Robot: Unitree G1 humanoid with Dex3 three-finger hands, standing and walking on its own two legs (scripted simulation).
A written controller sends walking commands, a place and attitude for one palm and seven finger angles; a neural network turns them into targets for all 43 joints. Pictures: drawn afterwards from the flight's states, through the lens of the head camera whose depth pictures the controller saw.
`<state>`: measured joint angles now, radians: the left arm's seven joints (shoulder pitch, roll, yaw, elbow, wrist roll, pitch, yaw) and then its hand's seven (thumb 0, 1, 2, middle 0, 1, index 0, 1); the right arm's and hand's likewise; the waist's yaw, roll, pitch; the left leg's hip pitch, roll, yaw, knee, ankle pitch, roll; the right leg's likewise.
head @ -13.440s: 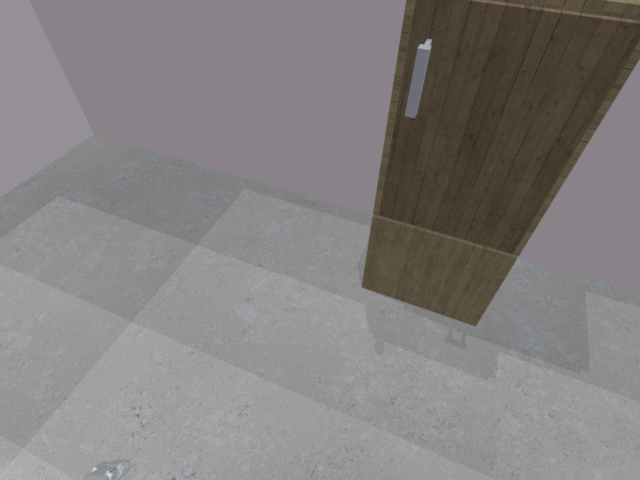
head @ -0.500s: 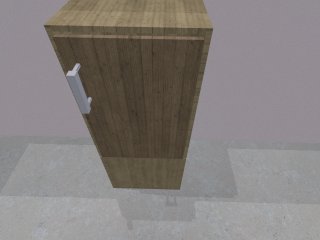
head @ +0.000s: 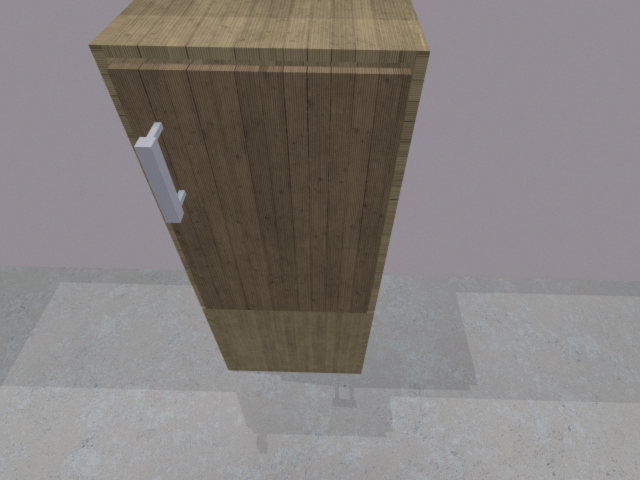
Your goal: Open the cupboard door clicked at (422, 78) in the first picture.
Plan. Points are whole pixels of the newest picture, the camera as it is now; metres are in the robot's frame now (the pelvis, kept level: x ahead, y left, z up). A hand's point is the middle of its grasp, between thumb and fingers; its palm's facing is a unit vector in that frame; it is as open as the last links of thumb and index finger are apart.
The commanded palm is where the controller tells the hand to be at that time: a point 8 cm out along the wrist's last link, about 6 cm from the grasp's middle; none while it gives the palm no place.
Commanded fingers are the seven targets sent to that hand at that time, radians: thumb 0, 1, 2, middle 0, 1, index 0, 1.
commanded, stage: raise the hand with hooked fingers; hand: left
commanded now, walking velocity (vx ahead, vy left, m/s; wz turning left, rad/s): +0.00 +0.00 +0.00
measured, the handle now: (165, 174) +0.51 +0.27 +0.10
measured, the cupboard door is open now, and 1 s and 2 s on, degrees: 0 0 0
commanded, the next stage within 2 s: none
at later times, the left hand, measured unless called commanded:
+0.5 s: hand (180, 463) +0.15 +0.17 -0.03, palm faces -0.04 -1.00 +0.02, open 8.4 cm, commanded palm +0.12 +0.25 -0.02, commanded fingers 0.00 0.41 0.69 -0.23 -0.62 -0.23 -0.62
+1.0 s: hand (108, 397) +0.20 +0.25 +0.04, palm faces +0.11 -0.99 -0.08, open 11.4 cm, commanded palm +0.16 +0.30 +0.04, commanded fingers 0.00 -0.17 0.44 -0.28 -0.99 -0.28 -0.99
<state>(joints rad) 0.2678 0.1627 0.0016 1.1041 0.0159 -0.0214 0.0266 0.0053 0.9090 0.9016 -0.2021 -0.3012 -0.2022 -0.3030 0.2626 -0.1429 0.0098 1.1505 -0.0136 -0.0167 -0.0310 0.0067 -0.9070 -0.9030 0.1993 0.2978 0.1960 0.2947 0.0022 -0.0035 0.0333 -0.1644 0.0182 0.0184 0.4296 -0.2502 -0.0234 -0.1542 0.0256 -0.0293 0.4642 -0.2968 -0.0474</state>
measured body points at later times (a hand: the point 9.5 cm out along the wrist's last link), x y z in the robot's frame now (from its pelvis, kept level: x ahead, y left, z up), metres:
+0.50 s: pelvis -0.04 +0.01 -0.06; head -0.01 +0.01 +0.39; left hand +0.14 +0.23 -0.03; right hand +0.20 -0.24 -0.08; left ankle -0.01 +0.14 -0.74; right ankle -0.03 -0.09 -0.74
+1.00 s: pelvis -0.04 +0.03 -0.04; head -0.01 +0.03 +0.41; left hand +0.18 +0.30 +0.04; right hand +0.10 -0.21 -0.13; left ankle -0.01 +0.14 -0.74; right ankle -0.03 -0.09 -0.74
